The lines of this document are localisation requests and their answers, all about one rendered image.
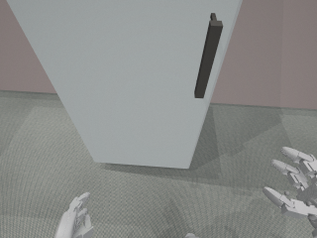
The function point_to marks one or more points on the right robot hand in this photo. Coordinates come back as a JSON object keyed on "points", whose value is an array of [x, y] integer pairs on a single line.
{"points": [[297, 208]]}

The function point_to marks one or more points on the left robot hand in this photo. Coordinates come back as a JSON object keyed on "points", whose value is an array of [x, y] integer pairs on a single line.
{"points": [[70, 220]]}

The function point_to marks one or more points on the handle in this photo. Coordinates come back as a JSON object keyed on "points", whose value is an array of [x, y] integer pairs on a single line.
{"points": [[213, 36]]}

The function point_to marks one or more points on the fridge door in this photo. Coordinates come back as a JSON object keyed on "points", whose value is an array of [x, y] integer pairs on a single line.
{"points": [[126, 71]]}

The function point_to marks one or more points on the robot right shin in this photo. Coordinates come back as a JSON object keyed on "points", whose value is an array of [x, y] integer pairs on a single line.
{"points": [[189, 234]]}

